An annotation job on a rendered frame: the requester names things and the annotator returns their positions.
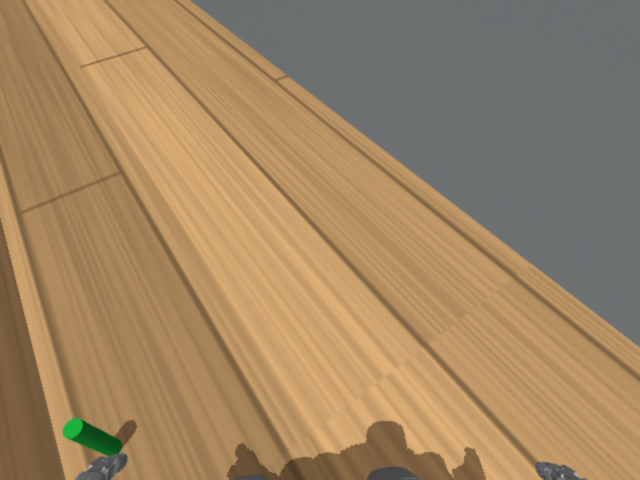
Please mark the left robot hand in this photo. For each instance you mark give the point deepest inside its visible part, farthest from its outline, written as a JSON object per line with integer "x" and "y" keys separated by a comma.
{"x": 104, "y": 468}

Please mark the right robot hand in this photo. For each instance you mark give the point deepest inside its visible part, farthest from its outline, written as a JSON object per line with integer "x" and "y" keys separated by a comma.
{"x": 550, "y": 471}

